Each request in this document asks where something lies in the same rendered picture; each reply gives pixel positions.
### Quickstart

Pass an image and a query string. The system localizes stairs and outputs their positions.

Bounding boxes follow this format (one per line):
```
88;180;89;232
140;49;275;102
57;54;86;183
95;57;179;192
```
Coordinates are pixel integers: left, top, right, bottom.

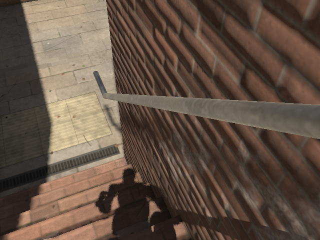
0;157;191;240

